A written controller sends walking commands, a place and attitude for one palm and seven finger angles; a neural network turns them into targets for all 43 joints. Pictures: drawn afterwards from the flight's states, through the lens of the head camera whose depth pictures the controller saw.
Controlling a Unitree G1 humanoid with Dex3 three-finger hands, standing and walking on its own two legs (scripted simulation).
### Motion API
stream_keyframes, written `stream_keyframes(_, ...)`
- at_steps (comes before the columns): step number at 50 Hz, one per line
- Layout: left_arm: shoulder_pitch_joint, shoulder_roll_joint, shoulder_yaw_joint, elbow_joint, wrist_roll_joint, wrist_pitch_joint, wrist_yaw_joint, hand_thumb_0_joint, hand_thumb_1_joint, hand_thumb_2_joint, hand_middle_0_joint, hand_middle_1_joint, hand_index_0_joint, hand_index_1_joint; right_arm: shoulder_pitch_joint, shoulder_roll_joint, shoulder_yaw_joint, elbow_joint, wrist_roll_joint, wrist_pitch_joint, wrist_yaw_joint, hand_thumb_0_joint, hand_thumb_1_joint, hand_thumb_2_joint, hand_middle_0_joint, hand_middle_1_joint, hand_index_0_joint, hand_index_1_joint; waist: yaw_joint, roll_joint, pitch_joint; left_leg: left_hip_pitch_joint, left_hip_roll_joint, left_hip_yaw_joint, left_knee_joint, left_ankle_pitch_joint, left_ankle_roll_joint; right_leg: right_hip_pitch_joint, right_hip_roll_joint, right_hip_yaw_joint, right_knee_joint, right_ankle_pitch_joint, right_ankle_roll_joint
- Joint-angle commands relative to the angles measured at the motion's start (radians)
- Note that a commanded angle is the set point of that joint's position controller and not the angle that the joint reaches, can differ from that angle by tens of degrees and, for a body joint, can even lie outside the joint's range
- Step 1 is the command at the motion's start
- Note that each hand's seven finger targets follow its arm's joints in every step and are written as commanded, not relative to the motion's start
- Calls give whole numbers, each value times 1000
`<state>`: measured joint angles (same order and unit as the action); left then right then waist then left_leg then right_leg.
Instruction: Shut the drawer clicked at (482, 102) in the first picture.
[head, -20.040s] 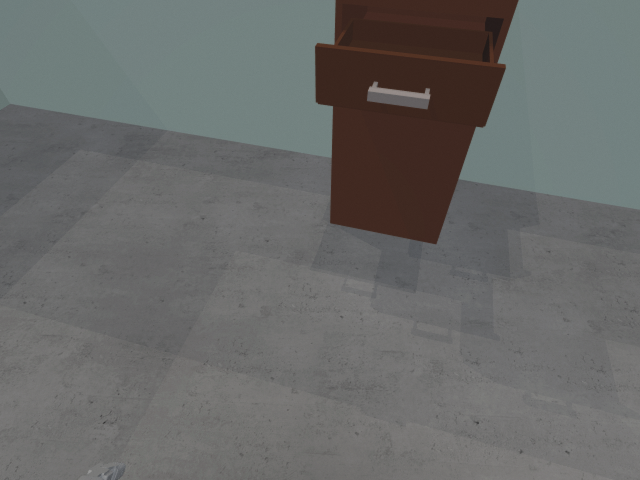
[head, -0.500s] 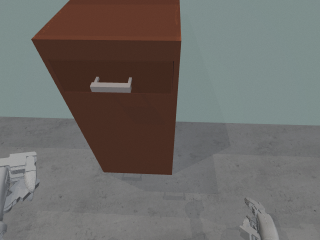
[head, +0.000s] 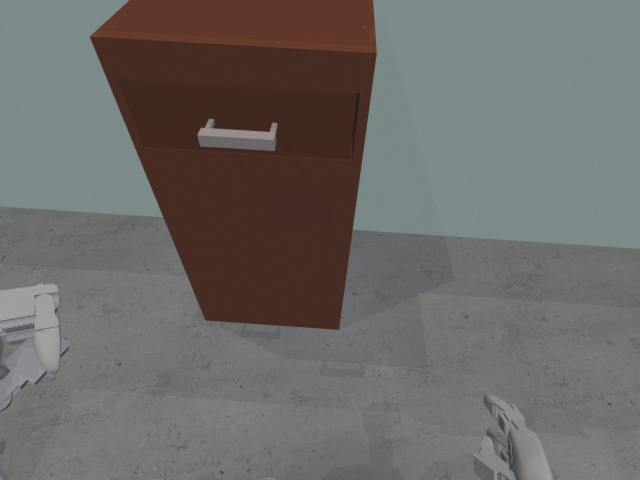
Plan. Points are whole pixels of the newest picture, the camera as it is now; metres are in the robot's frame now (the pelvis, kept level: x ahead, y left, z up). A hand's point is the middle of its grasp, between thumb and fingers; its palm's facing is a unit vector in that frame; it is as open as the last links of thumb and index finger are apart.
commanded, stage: step back with the hand held close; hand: left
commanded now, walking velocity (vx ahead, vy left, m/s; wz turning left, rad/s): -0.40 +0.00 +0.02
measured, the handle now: (240, 132) +0.67 +0.20 +0.05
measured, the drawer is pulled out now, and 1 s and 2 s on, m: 0.00 0.00 0.00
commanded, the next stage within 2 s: stop stepping back and stand still in 0.60 s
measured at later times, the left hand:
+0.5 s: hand out of the picture +0.12 +0.26 +0.18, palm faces +0.37 -0.79 -0.49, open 3.2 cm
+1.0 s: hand out of the picture +0.03 +0.25 +0.18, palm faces +0.24 -0.84 -0.48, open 3.2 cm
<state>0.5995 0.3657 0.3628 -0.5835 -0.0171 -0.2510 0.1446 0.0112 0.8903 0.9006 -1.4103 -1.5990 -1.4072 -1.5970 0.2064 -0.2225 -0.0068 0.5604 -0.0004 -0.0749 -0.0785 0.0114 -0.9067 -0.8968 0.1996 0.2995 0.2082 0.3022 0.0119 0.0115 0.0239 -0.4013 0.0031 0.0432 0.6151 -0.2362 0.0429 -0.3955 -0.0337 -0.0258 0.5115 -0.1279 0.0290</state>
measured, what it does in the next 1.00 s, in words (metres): walks backwards: right foot, then left foot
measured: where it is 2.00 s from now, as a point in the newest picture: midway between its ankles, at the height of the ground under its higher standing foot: outside the picture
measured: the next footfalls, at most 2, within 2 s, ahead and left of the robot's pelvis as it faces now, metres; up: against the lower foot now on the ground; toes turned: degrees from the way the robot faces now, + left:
right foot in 0.66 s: -0.12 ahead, -0.13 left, +0.00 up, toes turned +1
left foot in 0.78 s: +0.01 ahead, +0.09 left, +0.00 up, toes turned -1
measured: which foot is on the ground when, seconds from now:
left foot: down 0.00-0.66, up 0.68-0.76, down 0.78-1.00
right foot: down 0.00-0.44, up 0.46-0.64, down 0.66-1.00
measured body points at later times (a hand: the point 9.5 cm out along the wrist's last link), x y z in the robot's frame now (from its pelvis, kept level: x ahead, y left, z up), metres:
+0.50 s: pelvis -0.07 +0.01 +0.00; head -0.05 +0.04 +0.45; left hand +0.09 +0.30 +0.21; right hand +0.12 -0.22 -0.07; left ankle +0.06 +0.09 -0.73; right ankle -0.04 -0.14 -0.70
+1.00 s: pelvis -0.17 +0.03 +0.02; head -0.17 +0.06 +0.47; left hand +0.01 +0.29 +0.21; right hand -0.03 -0.21 -0.05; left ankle -0.03 +0.09 -0.72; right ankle -0.18 -0.07 -0.72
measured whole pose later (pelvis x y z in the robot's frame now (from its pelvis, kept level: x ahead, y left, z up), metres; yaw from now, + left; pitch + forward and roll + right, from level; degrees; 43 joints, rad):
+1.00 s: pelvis -0.17 +0.03 +0.02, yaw -4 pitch +0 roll -2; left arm 0.70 0.45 0.40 -0.65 -0.04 -0.19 0.13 0.01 0.89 0.90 -1.41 -1.60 -1.41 -1.60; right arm 0.26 -0.17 0.02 0.56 -0.02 -0.13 -0.05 0.01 -0.91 -0.90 0.20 0.30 0.21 0.30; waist -0.04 -0.04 -0.03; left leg -0.39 -0.02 0.05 0.36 -0.14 0.01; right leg -0.21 0.06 -0.05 0.47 -0.47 -0.05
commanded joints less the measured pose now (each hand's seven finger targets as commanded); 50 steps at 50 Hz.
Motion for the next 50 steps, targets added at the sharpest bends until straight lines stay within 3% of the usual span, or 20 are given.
stream_keyframes(1,-19,166,137,-195,3,-70,35,0,900,900,-1400,-1600,-1400,-1600,-93,-141,-51,-158,-3,-64,-23,0,-900,-900,200,300,200,300,-23,101,-68,-181,132,-205,-323,-367,49,180,17,71,6,-247,-13)
stream_keyframes(3,-19,176,155,-217,19,-78,30,0,900,900,-1400,-1600,-1400,-1600,-111,-139,-53,-170,3,-76,-25,0,-900,-900,200,300,200,300,-9,207,-99,-342,221,-306,-448,-435,92,371,86,31,245,-59,5)
stream_keyframes(7,11,177,178,-190,31,-96,13,0,900,900,-1400,-1600,-1400,-1600,-108,-136,-65,-169,-6,-97,-15,0,-900,-900,200,300,200,300,0,152,-50,-457,200,-249,-353,-410,104,431,89,92,219,-47,-4)
stream_keyframes(11,4,194,155,-205,-16,-118,-1,0,900,900,-1400,-1600,-1400,-1600,-71,-104,-54,-115,-13,-89,2,0,-900,-900,200,300,200,300,-32,-23,-178,73,44,-85,-83,164,-14,93,-74,241,-44,334,-73)
stream_keyframes(13,7,211,155,-221,-20,-109,0,0,900,900,-1400,-1600,-1400,-1600,-70,-104,-71,-106,-6,-80,1,0,-900,-900,200,300,200,300,-30,-82,-274,212,30,-60,-14,196,-27,47,-88,228,-84,282,-74)
stream_keyframes(17,20,228,165,-237,-27,-116,13,0,900,900,-1400,-1600,-1400,-1600,-88,-104,-69,-111,1,-60,-5,0,-900,-900,200,300,200,300,-36,-74,-147,225,12,-86,31,-79,-31,-168,-109,227,-197,-178,-102)
stream_keyframes(20,23,218,175,-229,-26,-119,18,0,900,900,-1400,-1600,-1400,-1600,-101,-116,-60,-121,-7,-63,-14,0,-900,-900,200,300,200,300,-37,51,-97,129,100,-206,-172,-181,1,-143,6,134,-81,-270,-54)
stream_keyframes(22,0,190,181,-232,-11,-126,10,0,900,900,-1400,-1600,-1400,-1600,-121,-153,-64,-143,-13,-89,-20,0,-900,-900,200,300,200,300,-25,294,-109,-268,299,-444,-549,-591,94,239,162,43,318,-252,-2)
stream_keyframes(23,-33,198,178,-229,-4,-123,5,0,900,900,-1400,-1600,-1400,-1600,-133,-136,-64,-138,-17,-97,-22,0,-900,-900,200,300,200,300,-20,292,-110,-348,349,-496,-598,-595,126,298,166,63,486,-271,-4)
stream_keyframes(25,1,196,179,-200,-15,-113,6,0,900,900,-1400,-1600,-1400,-1600,-104,-115,-74,-116,-18,-105,-7,0,-900,-900,200,300,200,300,-6,152,-147,-194,315,-370,-499,-380,112,200,141,67,505,-352,-23)
stream_keyframes(30,9,167,94,-220,-49,-95,0,0,900,900,-1400,-1600,-1400,-1600,-82,-92,-60,-75,-18,-112,23,0,-900,-900,200,300,200,300,-6,201,-186,127,212,-158,-402,-158,-38,132,73,-5,-85,-398,-74)
stream_keyframes(33,-111,265,149,-258,-34,-113,16,0,900,900,-1400,-1600,-1400,-1600,-56,-59,-40,-30,-41,-87,14,0,-900,-900,200,300,200,300,-23,-116,-162,286,46,-71,194,-32,-90,-213,-326,402,-357,-52,-224)
stream_keyframes(36,-154,196,95,-184,-20,-64,-5,0,900,900,-1400,-1600,-1400,-1600,-87,-73,-39,-65,-13,-95,-2,0,-900,-900,200,300,200,300,-34,-266,-113,184,12,-55,147,-23,-64,-76,-190,156,-155,192,-139)
stream_keyframes(38,-94,196,114,-187,-31,-29,-13,0,900,900,-1400,-1600,-1400,-1600,-121,-107,-36,-96,-3,-95,-22,0,-900,-900,200,300,200,300,-28,29,-85,242,74,-117,-210,166,-38,-71,-37,31,37,-45,-36)
stream_keyframes(39,-65,194,124,-216,-30,-37,-12,0,900,900,-1400,-1600,-1400,-1600,-123,-130,-37,-113,-4,-108,-21,0,-900,-900,200,300,200,300,-2,261,-128,230,190,-270,-348,193,-1,-18,60,11,157,-227,-10)
stream_keyframes(41,-25,207,148,-250,-36,-50,-8,0,900,900,-1400,-1600,-1400,-1600,-97,-103,-34,-111,-17,-132,-4,0,-900,-900,200,300,200,300,-5,277,-187,165,288,-489,-560,-350,-2,34,97,91,392,-430,-26)
stream_keyframes(43,37,217,169,-301,-41,-39,3,0,900,900,-1400,-1600,-1400,-1600,-97,-86,-27,-129,-16,-127,8,0,-900,-900,200,300,200,300,0,163,-195,153,252,-399,-554,-371,-17,85,86,58,299,-386,-39)
stream_keyframes(47,136,171,117,-259,-23,9,9,0,900,900,-1400,-1600,-1400,-1600,-105,-105,-29,-138,-18,-96,11,0,-900,-900,200,300,200,300,-6,238,-113,-37,124,-138,-522,-374,-95,340,125,-74,-28,-365,-67)
stream_keyframes(48,140,189,129,-260,-23,16,10,0,900,900,-1400,-1600,-1400,-1600,-99,-98,-28,-139,-19,-86,8,0,-900,-900,200,300,200,300,-10,162,-115,-27,69,-81,-396,-300,-94,337,81,-34,-152,-339,-81)
stream_keyframes(50,84,227,156,-258,-34,17,7,0,900,900,-1400,-1600,-1400,-1600,-79,-99,-40,-105,-23,-56,-2,0,-900,-900,200,300,200,300,-15,-136,-121,131,-19,-19,175,-90,-69,-29,-218,281,-366,-476,-196)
